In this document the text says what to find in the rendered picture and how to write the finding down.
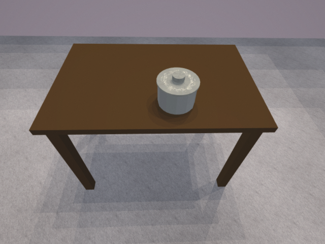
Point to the table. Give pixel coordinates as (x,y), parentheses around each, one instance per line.
(111,89)

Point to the pot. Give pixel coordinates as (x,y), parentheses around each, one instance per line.
(175,105)

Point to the knob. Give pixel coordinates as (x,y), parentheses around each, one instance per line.
(178,76)

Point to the lid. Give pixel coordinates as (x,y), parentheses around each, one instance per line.
(189,86)

